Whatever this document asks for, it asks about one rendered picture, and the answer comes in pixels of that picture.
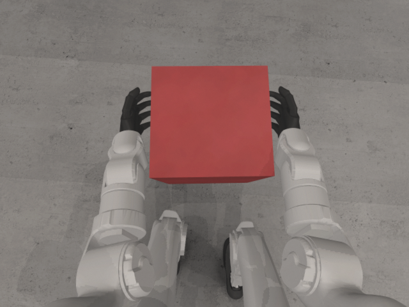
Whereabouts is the robot left upper arm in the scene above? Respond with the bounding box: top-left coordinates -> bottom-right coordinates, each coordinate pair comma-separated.
44,239 -> 156,307

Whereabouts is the robot left forearm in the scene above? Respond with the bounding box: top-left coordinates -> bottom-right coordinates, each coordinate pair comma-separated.
76,130 -> 148,288

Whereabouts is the robot right upper arm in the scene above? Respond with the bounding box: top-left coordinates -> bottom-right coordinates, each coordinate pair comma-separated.
280,235 -> 407,307

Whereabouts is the robot left hand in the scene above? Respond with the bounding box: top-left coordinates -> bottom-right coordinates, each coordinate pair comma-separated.
120,87 -> 151,135

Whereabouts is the carton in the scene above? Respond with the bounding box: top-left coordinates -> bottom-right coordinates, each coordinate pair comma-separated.
150,66 -> 275,184

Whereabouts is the right robot foot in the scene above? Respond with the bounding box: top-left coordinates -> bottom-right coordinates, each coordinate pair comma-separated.
223,238 -> 243,299

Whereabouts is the robot right forearm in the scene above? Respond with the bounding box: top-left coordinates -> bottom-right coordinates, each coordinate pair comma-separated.
275,128 -> 363,280

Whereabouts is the robot right hand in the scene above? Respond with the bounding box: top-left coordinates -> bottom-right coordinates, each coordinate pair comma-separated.
269,86 -> 300,138

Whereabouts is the robot left shin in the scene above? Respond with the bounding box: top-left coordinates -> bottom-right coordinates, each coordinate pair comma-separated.
151,210 -> 181,261

